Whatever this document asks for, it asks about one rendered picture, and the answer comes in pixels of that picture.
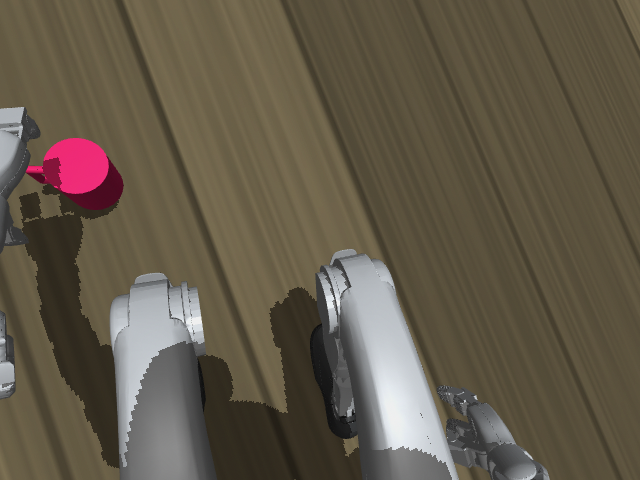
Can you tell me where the right robot arm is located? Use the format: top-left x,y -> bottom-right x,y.
487,444 -> 550,480

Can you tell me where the left robot hand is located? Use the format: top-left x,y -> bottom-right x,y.
0,107 -> 40,246

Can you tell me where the left robot arm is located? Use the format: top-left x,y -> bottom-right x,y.
0,195 -> 16,399

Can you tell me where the mug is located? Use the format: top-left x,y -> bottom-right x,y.
25,138 -> 123,210

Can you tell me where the right robot hand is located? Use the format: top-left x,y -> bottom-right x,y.
437,385 -> 516,473

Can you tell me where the right robot foot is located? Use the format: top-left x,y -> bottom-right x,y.
310,323 -> 358,439

